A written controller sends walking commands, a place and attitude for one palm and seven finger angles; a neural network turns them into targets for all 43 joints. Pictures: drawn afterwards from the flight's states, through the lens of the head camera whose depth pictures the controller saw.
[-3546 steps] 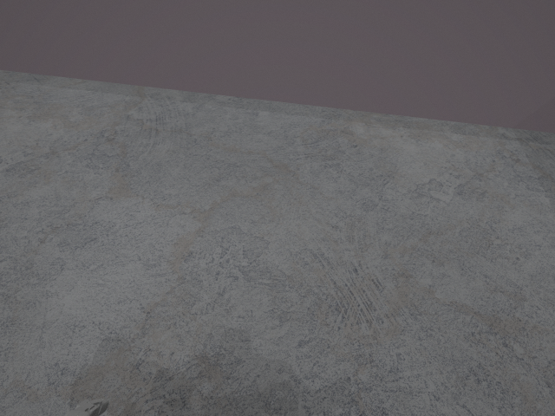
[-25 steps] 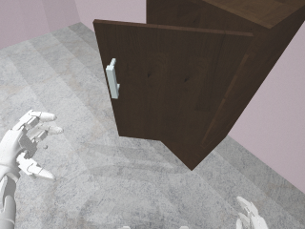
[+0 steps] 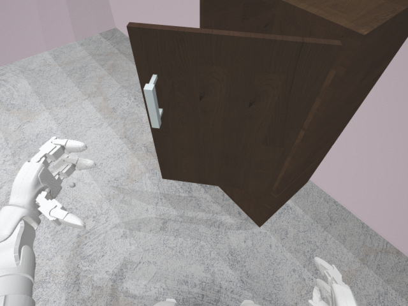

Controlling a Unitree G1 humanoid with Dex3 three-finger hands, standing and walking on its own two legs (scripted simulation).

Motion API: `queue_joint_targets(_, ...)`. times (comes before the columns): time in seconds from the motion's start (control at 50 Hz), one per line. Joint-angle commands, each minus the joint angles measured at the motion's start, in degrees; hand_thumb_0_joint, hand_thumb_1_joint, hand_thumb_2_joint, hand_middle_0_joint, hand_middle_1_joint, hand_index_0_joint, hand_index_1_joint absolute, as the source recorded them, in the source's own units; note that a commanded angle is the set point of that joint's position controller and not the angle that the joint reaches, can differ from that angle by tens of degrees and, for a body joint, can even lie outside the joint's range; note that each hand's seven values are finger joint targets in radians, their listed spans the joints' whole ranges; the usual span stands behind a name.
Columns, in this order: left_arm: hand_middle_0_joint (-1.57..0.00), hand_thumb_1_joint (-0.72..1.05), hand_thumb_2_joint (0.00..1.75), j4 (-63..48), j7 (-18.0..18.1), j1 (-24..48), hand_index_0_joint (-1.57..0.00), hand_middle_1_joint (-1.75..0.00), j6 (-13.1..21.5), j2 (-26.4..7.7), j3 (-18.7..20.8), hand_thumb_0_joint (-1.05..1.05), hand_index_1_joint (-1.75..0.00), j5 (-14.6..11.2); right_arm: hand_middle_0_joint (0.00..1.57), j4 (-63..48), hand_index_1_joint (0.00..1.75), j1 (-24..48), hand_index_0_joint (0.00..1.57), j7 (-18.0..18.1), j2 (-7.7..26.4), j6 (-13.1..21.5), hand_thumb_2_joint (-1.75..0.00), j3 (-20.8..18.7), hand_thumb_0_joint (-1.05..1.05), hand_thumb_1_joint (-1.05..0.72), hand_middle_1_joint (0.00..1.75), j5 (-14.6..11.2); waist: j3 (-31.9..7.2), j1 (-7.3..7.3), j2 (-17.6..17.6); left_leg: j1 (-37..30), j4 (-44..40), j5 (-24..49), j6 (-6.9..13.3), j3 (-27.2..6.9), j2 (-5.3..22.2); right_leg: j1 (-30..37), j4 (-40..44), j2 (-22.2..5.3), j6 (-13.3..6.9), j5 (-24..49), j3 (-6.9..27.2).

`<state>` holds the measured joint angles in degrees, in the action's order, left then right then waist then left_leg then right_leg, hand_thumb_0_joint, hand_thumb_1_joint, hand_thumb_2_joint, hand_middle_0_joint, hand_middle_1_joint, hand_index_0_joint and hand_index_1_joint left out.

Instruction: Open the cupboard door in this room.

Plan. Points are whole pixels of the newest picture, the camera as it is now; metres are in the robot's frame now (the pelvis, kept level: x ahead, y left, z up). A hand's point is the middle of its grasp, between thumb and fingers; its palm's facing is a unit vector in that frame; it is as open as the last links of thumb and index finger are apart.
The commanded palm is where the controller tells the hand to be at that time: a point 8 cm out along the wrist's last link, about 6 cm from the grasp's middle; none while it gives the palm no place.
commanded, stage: move the hooked fingers beside the handle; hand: left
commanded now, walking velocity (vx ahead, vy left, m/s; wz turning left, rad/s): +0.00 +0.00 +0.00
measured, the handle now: (155, 102) +0.56 +0.16 +0.06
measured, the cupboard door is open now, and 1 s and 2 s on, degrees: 41 41 41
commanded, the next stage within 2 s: none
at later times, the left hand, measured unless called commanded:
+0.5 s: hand (94, 154) +0.38 +0.25 +0.07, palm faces -0.08 -1.00 -0.02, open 14.0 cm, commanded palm +0.36 +0.30 +0.07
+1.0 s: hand (108, 131) +0.45 +0.24 +0.07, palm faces -0.09 -1.00 -0.01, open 14.0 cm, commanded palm +0.44 +0.29 +0.07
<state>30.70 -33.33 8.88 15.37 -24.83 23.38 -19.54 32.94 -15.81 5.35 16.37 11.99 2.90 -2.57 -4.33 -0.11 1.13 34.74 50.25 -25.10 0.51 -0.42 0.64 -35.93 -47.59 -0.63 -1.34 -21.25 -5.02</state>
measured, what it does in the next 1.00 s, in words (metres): stands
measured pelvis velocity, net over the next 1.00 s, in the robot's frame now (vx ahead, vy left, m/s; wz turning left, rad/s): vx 0.00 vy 0.01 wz -0.04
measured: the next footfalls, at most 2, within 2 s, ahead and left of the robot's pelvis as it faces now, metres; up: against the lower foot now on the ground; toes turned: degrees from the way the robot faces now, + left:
none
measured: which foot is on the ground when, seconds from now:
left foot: down 0.00-1.00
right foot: down 0.00-1.00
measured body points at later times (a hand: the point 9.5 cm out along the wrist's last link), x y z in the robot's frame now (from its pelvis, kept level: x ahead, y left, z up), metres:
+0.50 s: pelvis +0.01 +0.00 +0.00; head +0.08 +0.01 +0.44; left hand +0.38 +0.30 +0.07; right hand +0.09 -0.26 -0.10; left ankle +0.00 +0.11 -0.70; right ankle +0.03 -0.11 -0.70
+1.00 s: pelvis +0.00 +0.01 -0.01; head +0.10 +0.02 +0.43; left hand +0.44 +0.29 +0.07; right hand +0.06 -0.26 -0.12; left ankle +0.00 +0.11 -0.70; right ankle +0.03 -0.11 -0.70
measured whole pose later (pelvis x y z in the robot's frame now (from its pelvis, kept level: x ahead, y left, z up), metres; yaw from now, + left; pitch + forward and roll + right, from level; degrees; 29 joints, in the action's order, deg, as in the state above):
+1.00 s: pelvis +0.00 +0.01 -0.01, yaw -2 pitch +16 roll -2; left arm 60.1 -29.4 38.4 20.4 -31.4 24.7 -11.6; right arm 34.8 -20.2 2.8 16.4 1.2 2.5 -1.5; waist -5.4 -5.6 -0.1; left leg 43.7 53.7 -26.4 1.2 1.1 1.4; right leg -45.3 -50.2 0.1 -0.8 -21.3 -3.4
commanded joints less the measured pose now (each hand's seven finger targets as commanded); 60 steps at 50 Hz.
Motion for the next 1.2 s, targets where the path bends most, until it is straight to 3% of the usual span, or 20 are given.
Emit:
queue_joint_targets(0.0, -0.30, -0.50, 0.30, -6.11, 0.94, 21.66, -0.30, -1.20, 2.89, -17.48, 5.21, 0.00, -1.20, -0.50, 0.20, -6.29, 0.30, -0.77, 0.20, 1.18, 8.70, 1.71, -0.90, -3.39, 0.00, -0.90, 0.30, -0.19, -12.72, -2.30, 2.06, -3.11, -7.32, 10.87, 0.81, -0.58, -0.95, 8.16, 6.92, 0.77, -0.13, 7.29, 4.64)
queue_joint_targets(0.08, -0.30, -0.50, 0.30, -5.80, 1.21, 23.48, -0.30, -1.20, 3.66, -18.21, 5.21, 0.00, -1.20, 0.39, 0.20, -6.80, 0.30, -1.55, 0.20, 0.61, 8.46, 0.97, -0.90, -3.50, 0.00, -0.90, 0.30, 0.01, -18.05, -1.29, 4.63, -4.89, -6.90, 15.41, 0.75, -0.42, -1.01, 10.57, 5.34, 0.88, -0.43, 12.30, 4.61)
queue_joint_targets(0.12, -0.30, -0.50, 0.30, -4.15, 1.47, 23.02, -0.30, -1.20, 3.82, -19.38, 6.75, 0.00, -1.20, 0.15, 0.20, -6.86, 0.30, -1.91, 0.20, 0.35, 8.62, 0.49, -0.90, -3.65, 0.00, -0.90, 0.30, 0.02, -18.23, -1.06, 3.25, -3.86, -6.72, 16.31, 0.68, -0.33, -0.90, 11.43, 5.14, 0.89, -0.26, 13.88, 4.67)
queue_joint_targets(0.18, -0.30, -0.50, 0.30, -2.59, 1.37, 21.91, -0.30, -1.20, 3.79, -17.97, 5.87, 0.00, -1.20, 0.28, 0.20, -7.19, 0.30, -2.62, 0.20, -0.16, 8.60, -0.25, -0.90, -3.76, 0.00, -0.90, 0.30, 0.07, -18.25, -0.94, 3.47, -3.54, -6.82, 17.44, 0.69, -0.06, -0.84, 11.28, 4.79, 1.06, -0.30, 15.38, 4.44)
queue_joint_targets(0.26, -0.30, -0.50, 0.30, -1.10, 1.97, 25.12, -0.30, -1.20, 3.86, -17.91, 5.18, 0.00, -1.20, 0.67, 0.20, -6.83, 0.30, -3.62, 0.20, -0.33, 8.97, -1.35, -0.90, -4.08, 0.00, -0.90, 0.30, 0.02, -16.32, -1.92, 2.36, -2.72, -6.98, 16.65, 0.78, -0.17, -0.64, 9.34, 4.92, 1.24, -0.24, 14.67, 4.14)
queue_joint_targets(0.3, -0.30, -0.50, 0.30, -1.63, 2.40, 25.57, -0.30, -1.20, 4.56, -19.75, 6.84, 0.00, -1.20, 1.03, 0.20, -6.65, 0.30, -4.44, 0.20, -0.37, 9.15, -1.77, -0.90, -4.44, 0.00, -0.90, 0.30, 0.08, -19.28, -1.71, 2.81, -3.60, -6.88, 17.30, 0.78, -0.06, -0.66, 10.29, 4.72, 1.23, -0.10, 15.27, 4.37)
queue_joint_targets(0.46, -0.30, -0.50, 0.30, -0.69, 3.77, 32.20, -0.30, -1.20, 5.98, -15.96, 2.78, 0.00, -1.20, 1.90, 0.20, -5.20, 0.30, -5.57, 0.20, -0.48, 8.70, -3.24, -0.90, -4.48, 0.00, -0.90, 0.30, 0.23, -18.69, -3.50, 4.52, -6.06, -6.65, 19.38, 0.76, -0.45, -0.34, 7.18, 4.50, 1.49, -0.19, 16.08, 3.81)
queue_joint_targets(0.48, -0.30, -0.50, 0.30, 0.73, 4.14, 31.59, -0.30, -1.20, 6.00, -18.76, 5.18, 0.00, -1.20, 2.41, 0.20, -4.83, 0.30, -6.21, 0.20, -0.45, 9.14, -3.56, -0.90, -4.67, 0.00, -0.90, 0.30, 0.31, -19.92, -2.84, 3.35, -5.84, -6.72, 19.90, 0.63, -0.73, -0.22, 8.23, 4.28, 1.55, -0.21, 16.42, 3.79)
queue_joint_targets(0.52, -0.30, -0.50, 0.30, 1.31, 4.55, 33.93, -0.30, -1.20, 6.10, -17.01, 3.13, 0.00, -1.20, 3.09, 0.20, -4.99, 0.30, -5.90, 0.20, -0.60, 8.76, -3.98, -0.90, -4.39, 0.00, -0.90, 0.30, 0.30, -19.42, -3.39, 4.41, -5.36, -6.86, 19.03, 0.59, -0.66, -0.41, 7.61, 4.32, 1.37, -0.13, 15.87, 3.75)
queue_joint_targets(0.6, -0.30, -0.50, 0.30, 6.22, 5.26, 36.47, -0.30, -1.20, 6.46, -19.47, 5.00, 0.00, -1.20, 3.78, 0.20, -4.39, 0.30, -6.59, 0.20, -0.69, 9.17, -5.15, -0.90, -4.27, 0.00, -0.90, 0.30, 0.42, -18.96, -3.52, 2.20, -3.36, -6.45, 18.01, 0.68, -0.48, -0.30, 7.96, 4.09, 1.46, -0.11, 15.84, 3.96)
queue_joint_targets(0.62, -0.30, -0.50, 0.30, 6.87, 5.29, 38.20, -0.30, -1.20, 6.68, -18.86, 4.05, 0.00, -1.20, 4.16, 0.20, -4.47, 0.30, -6.40, 0.20, -0.80, 9.02, -5.31, -0.90, -4.19, 0.00, -0.90, 0.30, 0.42, -18.31, -3.75, 3.49, -2.93, -6.46, 16.76, 0.68, -0.36, -0.42, 7.31, 4.12, 1.40, -0.10, 14.81, 4.11)
queue_joint_targets(0.74, -0.30, -0.50, 0.30, 12.71, 4.89, 44.63, -0.30, -1.20, 7.68, -20.62, 4.27, 0.00, -1.20, 5.25, 0.20, -3.72, 0.30, -7.93, 0.20, -1.14, 9.48, -6.87, -0.90, -4.22, 0.00, -0.90, 0.30, 0.65, -20.00, -4.70, 2.31, -1.81, -5.03, 16.97, 0.87, -0.44, -0.27, 6.52, 3.19, 1.57, -0.12, 15.42, 4.30)
queue_joint_targets(0.78, -0.30, -0.50, 0.30, 13.73, 4.33, 46.09, -0.30, -1.20, 8.29, -21.80, 4.67, 0.00, -1.20, 5.52, 0.20, -3.68, 0.30, -8.46, 0.20, -1.22, 9.61, -7.43, -0.90, -4.12, 0.00, -0.90, 0.30, 0.77, -21.54, -4.57, 3.70, -2.21, -4.44, 18.33, 0.86, -0.47, -0.25, 6.61, 2.54, 1.70, -0.31, 16.48, 4.46)
queue_joint_targets(0.82, -0.30, -0.50, 0.30, 14.66, 4.18, 49.12, -0.30, -1.20, 8.65, -20.81, 3.21, 0.00, -1.20, 5.95, 0.20, -3.17, 0.30, -8.81, 0.20, -1.30, 9.50, -7.90, -0.90, -4.20, 0.00, -0.90, 0.30, 0.80, -21.75, -5.52, 4.49, -3.10, -3.90, 18.67, 0.86, -0.74, -0.03, 4.43, 2.29, 1.77, -0.22, 15.92, 4.17)
queue_joint_targets(0.9, -0.30, -0.50, 0.30, 16.95, 3.86, 49.28, -0.30, -1.20, 8.55, -22.61, 4.64, 0.00, -1.20, 6.09, 0.20, -3.03, 0.30, -10.00, 0.20, -1.56, 9.86, -9.09, -0.90, -4.39, 0.00, -0.90, 0.30, 0.95, -23.95, -5.10, 5.19, -3.43, -3.07, 21.35, 0.72, -0.80, 0.09, 4.42, 1.56, 1.99, -0.26, 17.64, 4.18)
queue_joint_targets(0.96, -0.30, -0.50, 0.30, 19.45, 4.28, 53.52, -0.30, -1.20, 8.14, -23.12, 4.05, 0.00, -1.20, 6.51, 0.20, -2.60, 0.30, -10.59, 0.20, -1.58, 10.09, -9.94, -0.90, -4.18, 0.00, -0.90, 0.30, 1.01, -21.44, -6.48, 3.04, -0.44, -2.49, 18.86, 1.18, -0.74, 0.09, 3.15, 1.45, 2.19, -0.19, 16.36, 4.25)
queue_joint_targets(1.02, -0.30, -0.50, 0.30, 20.68, 4.78, 56.07, -0.30, -1.20, 8.31, -24.36, 4.14, 0.00, -1.20, 7.78, 0.20, -2.41, 0.30, -11.49, 0.20, -1.68, 10.24, -10.56, -0.90, -4.13, 0.00, -0.90, 0.30, 1.16, -23.23, -6.71, 5.07, -0.36, -2.29, 17.63, 1.04, -0.95, 0.04, 2.20, 1.17, 2.18, -0.11, 14.63, 4.34)
queue_joint_targets(1.08, -0.30, -0.50, 0.30, 19.05, 5.03, 57.57, -0.30, -1.20, 9.17, -27.08, 6.10, 0.00, -1.20, 8.03, 0.20, -2.17, 0.30, -12.71, 0.20, -1.91, 10.48, -11.20, -0.90, -4.30, 0.00, -0.90, 0.30, 1.51, -27.57, -6.34, 7.57, -3.48, -1.34, 22.45, 0.74, -1.24, 0.39, 2.36, 0.15, 2.54, -0.30, 17.37, 4.23)
queue_joint_targets(1.14, -0.30, -0.50, 0.30, 21.86, 5.20, 57.75, -0.30, -1.20, 8.33, -25.96, 5.24, 0.00, -1.20, 8.47, 0.20, -1.91, 0.30, -13.30, 0.20, -2.23, 10.40, -12.03, -0.90, -4.27, 0.00, -0.90, 0.30, 1.63, -25.49, -7.10, 5.89, -1.36, -0.98, 22.03, 0.92, -1.21, 0.51, 1.73, 0.26, 2.58, -0.05, 17.51, 4.03)
queue_joint_targets(1.18, -0.30, -0.50, 0.30, 22.16, 5.22, 58.22, -0.30, -1.20, 8.09, -26.45, 5.06, 0.00, -1.20, 8.99, 0.20, -2.18, 0.30, -13.91, 0.20, -2.34, 10.57, -12.58, -0.90, -4.14, 0.00, -0.90, 0.30, 1.65, -26.53, -7.01, 7.62, -2.62, -1.01, 23.37, 0.82, -1.31, 0.56, 0.98, 0.04, 2.78, -0.21, 17.72, 3.93)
